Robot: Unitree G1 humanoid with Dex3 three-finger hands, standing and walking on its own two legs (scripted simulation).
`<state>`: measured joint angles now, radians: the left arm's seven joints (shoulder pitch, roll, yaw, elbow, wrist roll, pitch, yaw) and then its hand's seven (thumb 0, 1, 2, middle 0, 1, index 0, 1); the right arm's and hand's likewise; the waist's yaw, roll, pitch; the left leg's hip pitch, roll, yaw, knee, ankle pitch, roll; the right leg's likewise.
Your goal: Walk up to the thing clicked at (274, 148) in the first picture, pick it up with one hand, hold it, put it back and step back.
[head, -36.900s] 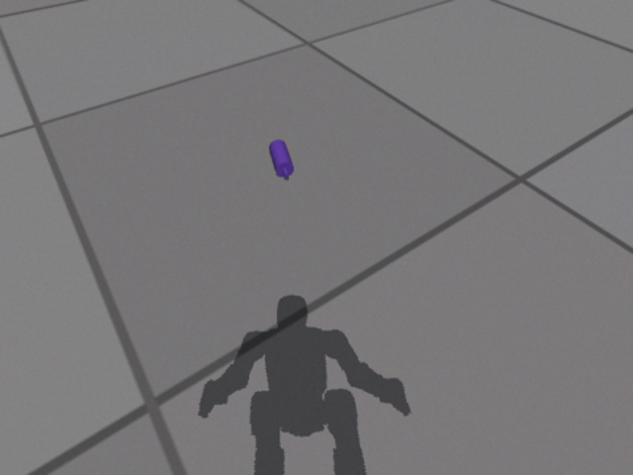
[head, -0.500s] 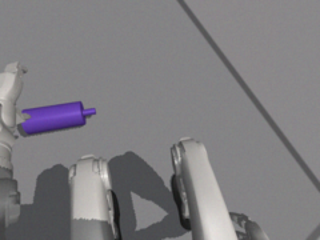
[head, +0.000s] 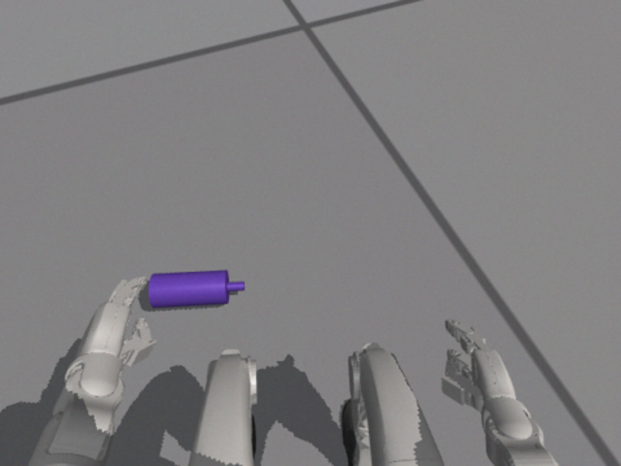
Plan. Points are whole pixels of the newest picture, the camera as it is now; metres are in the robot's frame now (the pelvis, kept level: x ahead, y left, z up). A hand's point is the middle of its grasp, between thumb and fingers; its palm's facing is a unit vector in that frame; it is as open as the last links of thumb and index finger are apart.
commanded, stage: home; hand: left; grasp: from above
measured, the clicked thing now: (199, 288) +0.51 +0.24 -0.52
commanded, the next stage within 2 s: none
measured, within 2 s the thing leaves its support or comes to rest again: neither
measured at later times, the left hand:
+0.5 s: hand (111, 364) +0.23 +0.18 +0.10, palm faces +0.10 -0.97 -0.21, open 7.4 cm
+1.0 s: hand (108, 373) +0.22 +0.18 +0.10, palm faces +0.09 -0.98 -0.20, open 7.4 cm
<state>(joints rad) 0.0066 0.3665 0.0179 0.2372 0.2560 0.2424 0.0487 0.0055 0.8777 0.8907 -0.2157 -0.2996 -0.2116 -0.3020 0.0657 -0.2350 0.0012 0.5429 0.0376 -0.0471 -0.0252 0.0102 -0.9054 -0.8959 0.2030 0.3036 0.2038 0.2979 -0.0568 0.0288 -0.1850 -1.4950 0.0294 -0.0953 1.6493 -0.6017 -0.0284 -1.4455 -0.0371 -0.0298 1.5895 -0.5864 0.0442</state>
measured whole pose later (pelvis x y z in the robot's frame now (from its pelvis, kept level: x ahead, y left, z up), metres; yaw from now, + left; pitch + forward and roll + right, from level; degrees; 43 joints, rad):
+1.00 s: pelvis +0.07 +0.00 +0.15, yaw +2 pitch +10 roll -3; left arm 0.50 0.21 0.04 -0.15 -0.05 0.47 0.02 0.01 0.90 0.89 -0.20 -0.30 -0.20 -0.30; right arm 0.27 -0.21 0.03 0.53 0.01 -0.23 -0.18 0.02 -0.90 -0.90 0.21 0.30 0.21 0.30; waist -0.04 0.05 -0.15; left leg -0.70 0.05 -0.07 1.02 -0.49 -0.03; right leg -0.65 -0.03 -0.05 0.96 -0.47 0.04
